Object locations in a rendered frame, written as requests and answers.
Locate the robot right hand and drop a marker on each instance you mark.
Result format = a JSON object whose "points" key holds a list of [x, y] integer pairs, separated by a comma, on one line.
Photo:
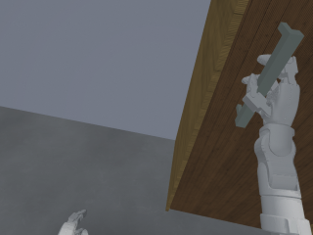
{"points": [[282, 97]]}

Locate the robot right forearm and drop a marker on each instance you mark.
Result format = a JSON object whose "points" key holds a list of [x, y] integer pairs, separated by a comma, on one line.
{"points": [[282, 209]]}

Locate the robot left hand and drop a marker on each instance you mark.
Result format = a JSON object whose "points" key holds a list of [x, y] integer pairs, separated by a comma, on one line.
{"points": [[69, 227]]}

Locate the handle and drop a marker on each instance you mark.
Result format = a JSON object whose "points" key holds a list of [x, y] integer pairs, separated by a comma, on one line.
{"points": [[283, 51]]}

